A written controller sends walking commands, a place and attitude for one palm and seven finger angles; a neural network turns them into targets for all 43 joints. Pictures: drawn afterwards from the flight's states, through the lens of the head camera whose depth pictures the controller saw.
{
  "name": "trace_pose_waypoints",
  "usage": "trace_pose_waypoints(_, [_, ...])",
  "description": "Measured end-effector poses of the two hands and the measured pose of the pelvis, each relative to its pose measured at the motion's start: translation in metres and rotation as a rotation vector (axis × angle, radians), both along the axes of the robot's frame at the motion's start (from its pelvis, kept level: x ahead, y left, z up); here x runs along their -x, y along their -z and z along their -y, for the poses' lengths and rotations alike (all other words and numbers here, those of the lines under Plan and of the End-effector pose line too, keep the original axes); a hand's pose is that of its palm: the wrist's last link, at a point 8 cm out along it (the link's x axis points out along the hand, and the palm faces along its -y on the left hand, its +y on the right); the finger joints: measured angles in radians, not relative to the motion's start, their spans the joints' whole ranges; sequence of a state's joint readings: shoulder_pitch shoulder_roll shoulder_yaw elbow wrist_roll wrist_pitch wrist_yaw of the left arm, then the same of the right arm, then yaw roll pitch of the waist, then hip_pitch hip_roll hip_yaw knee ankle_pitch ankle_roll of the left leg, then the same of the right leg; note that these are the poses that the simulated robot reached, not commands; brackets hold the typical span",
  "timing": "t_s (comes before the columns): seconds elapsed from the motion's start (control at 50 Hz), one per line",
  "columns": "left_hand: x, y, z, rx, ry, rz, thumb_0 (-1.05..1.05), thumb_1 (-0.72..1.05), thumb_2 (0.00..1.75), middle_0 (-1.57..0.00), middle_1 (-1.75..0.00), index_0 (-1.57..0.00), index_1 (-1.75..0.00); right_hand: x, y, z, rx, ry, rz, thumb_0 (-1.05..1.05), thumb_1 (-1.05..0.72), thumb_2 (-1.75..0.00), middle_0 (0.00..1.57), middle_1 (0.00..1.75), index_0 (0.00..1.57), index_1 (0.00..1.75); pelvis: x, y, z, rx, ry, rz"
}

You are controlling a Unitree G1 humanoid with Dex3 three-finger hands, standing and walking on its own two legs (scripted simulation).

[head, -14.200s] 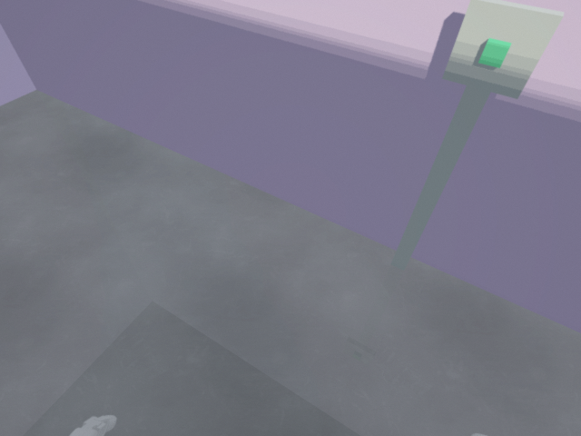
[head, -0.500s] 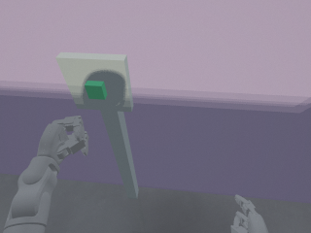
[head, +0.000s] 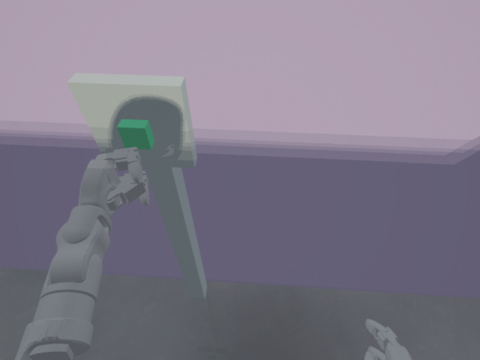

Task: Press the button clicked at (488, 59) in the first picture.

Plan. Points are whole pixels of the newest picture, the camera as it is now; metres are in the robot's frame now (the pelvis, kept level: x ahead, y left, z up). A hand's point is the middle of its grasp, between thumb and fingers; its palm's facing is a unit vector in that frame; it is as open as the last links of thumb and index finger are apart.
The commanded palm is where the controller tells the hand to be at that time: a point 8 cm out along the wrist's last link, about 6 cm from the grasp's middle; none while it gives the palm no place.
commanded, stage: aim a knuckle at the button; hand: left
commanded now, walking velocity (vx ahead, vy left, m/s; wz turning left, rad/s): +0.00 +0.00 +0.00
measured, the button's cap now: (137, 133) +0.45 +0.20 +0.15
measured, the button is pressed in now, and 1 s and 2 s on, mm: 0 0 4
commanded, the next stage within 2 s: press the button with the knuckle in 1.44 s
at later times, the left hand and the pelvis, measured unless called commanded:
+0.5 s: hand (139, 188) +0.36 +0.18 +0.11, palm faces +0.01 -1.00 -0.01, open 3.1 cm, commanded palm +0.33 +0.23 +0.12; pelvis +0.00 +0.00 +0.00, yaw +0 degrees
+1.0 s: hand (147, 178) +0.37 +0.17 +0.12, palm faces -0.01 -1.00 -0.01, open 3.1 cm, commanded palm +0.34 +0.23 +0.12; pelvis +0.00 +0.01 +0.00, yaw -1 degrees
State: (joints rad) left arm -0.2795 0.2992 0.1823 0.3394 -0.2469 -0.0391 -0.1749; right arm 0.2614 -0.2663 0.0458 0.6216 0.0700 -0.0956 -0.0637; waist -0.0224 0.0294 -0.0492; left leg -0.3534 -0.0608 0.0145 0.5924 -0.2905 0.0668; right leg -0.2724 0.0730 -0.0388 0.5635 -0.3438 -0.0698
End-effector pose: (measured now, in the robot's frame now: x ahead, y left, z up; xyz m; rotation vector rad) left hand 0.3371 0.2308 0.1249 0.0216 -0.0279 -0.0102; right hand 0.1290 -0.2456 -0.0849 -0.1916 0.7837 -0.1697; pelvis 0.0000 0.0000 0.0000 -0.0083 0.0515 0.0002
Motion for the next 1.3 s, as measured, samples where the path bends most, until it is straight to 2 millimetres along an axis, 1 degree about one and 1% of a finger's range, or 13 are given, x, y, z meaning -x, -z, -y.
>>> trace_pose_waypoints(0.06, [-0.008, 0.000, 0.006, 0.005, 0.011, -0.007, 0.01, 0.90, 0.90, -1.30, -1.50, -1.30, -1.50, 0.006, 0.003, 0.000, -0.006, 0.013, -0.022, 0.01, -0.90, -0.90, 0.20, 0.30, 0.20, 0.30, -0.001, 0.000, -0.001, 0.000, 0.002, -0.005])
trace_pose_waypoints(0.14, [-0.017, 0.009, 0.006, 0.014, 0.000, -0.052, 0.01, 0.90, 0.90, -1.30, -1.50, -1.30, -1.50, 0.015, 0.005, 0.001, -0.013, 0.036, -0.049, 0.01, -0.90, -0.90, 0.20, 0.30, 0.20, 0.30, -0.001, 0.000, -0.001, -0.002, 0.013, -0.010])
trace_pose_waypoints(0.2, [-0.015, 0.012, 0.004, 0.004, -0.015, -0.051, 0.01, 0.90, 0.90, -1.30, -1.50, -1.30, -1.50, 0.019, 0.004, 0.002, -0.016, 0.049, -0.054, 0.01, -0.90, -0.90, 0.20, 0.30, 0.20, 0.30, -0.002, -0.001, -0.001, -0.003, 0.022, -0.011])
trace_pose_waypoints(0.26, [-0.009, 0.008, 0.003, -0.004, -0.018, -0.015, 0.02, 0.90, 0.90, -1.30, -1.50, -1.30, -1.50, 0.021, 0.005, 0.002, -0.017, 0.048, -0.058, 0.01, -0.90, -0.90, 0.20, 0.30, 0.20, 0.30, -0.003, -0.001, -0.002, -0.002, 0.024, -0.007])
trace_pose_waypoints(0.36, [-0.003, 0.002, -0.002, 0.000, -0.022, 0.011, 0.01, 0.90, 0.90, -1.30, -1.50, -1.30, -1.50, 0.018, 0.005, 0.001, -0.017, 0.041, -0.058, 0.01, -0.90, -0.90, 0.20, 0.30, 0.20, 0.30, -0.003, -0.001, -0.002, 0.000, 0.018, 0.000])
trace_pose_waypoints(0.5, [0.001, 0.011, -0.007, 0.011, -0.024, -0.045, 0.01, 0.90, 0.90, -1.30, -1.50, -1.30, -1.50, 0.007, 0.000, 0.000, -0.008, 0.026, -0.028, 0.01, -0.90, -0.90, 0.20, 0.30, 0.20, 0.30, 0.002, -0.001, -0.002, 0.003, 0.008, 0.003])
trace_pose_waypoints(0.66, [0.003, 0.001, -0.007, 0.015, -0.020, 0.013, 0.01, 0.90, 0.90, -1.30, -1.50, -1.30, -1.50, -0.001, -0.006, -0.004, -0.003, 0.008, 0.009, 0.01, -0.90, -0.90, 0.20, 0.30, 0.20, 0.30, 0.005, -0.001, -0.003, 0.004, 0.004, 0.010])
trace_pose_waypoints(0.82, [-0.012, 0.013, -0.001, 0.014, -0.001, -0.057, 0.01, 0.90, 0.90, -1.30, -1.50, -1.30, -1.50, 0.005, 0.000, -0.008, -0.005, 0.003, -0.025, 0.01, -0.90, -0.90, 0.20, 0.30, 0.20, 0.30, 0.008, 0.000, -0.007, 0.006, -0.003, -0.006])
trace_pose_waypoints(0.92, [-0.014, 0.006, 0.007, 0.016, 0.009, -0.002, 0.02, 0.90, 0.90, -1.30, -1.50, -1.30, -1.50, 0.013, 0.004, -0.010, -0.016, 0.018, -0.046, 0.01, -0.90, -0.90, 0.20, 0.30, 0.20, 0.30, 0.003, 0.000, -0.009, 0.003, 0.011, -0.009])
trace_pose_waypoints(1.04, [-0.016, 0.006, 0.001, 0.009, -0.009, -0.020, 0.01, 0.90, 0.90, -1.30, -1.50, -1.30, -1.50, 0.018, 0.006, -0.010, -0.026, 0.035, -0.065, 0.01, -0.90, -0.90, 0.20, 0.30, 0.20, 0.30, -0.002, -0.001, -0.009, 0.002, 0.017, -0.005])
trace_pose_waypoints(1.14, [-0.009, 0.012, -0.001, 0.003, -0.013, -0.049, 0.01, 0.90, 0.90, -1.30, -1.50, -1.30, -1.50, 0.015, 0.005, -0.008, -0.024, 0.037, -0.062, 0.01, -0.90, -0.90, 0.20, 0.30, 0.20, 0.30, -0.003, -0.001, -0.009, 0.003, 0.014, -0.004])
trace_pose_waypoints(1.24, [0.000, 0.004, 0.007, 0.011, 0.001, 0.008, 0.02, 0.90, 0.90, -1.30, -1.50, -1.30, -1.50, 0.006, 0.002, -0.008, -0.017, 0.017, -0.039, 0.01, -0.90, -0.90, 0.20, 0.30, 0.20, 0.30, -0.002, -0.001, -0.009, 0.002, 0.009, 0.003])
trace_pose_waypoints(1.3, [0.000, 0.003, 0.008, 0.012, -0.003, 0.008, 0.01, 0.90, 0.90, -1.30, -1.50, -1.30, -1.50, 0.000, 0.001, -0.009, -0.016, 0.004, -0.024, 0.01, -0.90, -0.90, 0.20, 0.30, 0.20, 0.30, -0.001, -0.001, -0.008, 0.002, 0.004, 0.006])
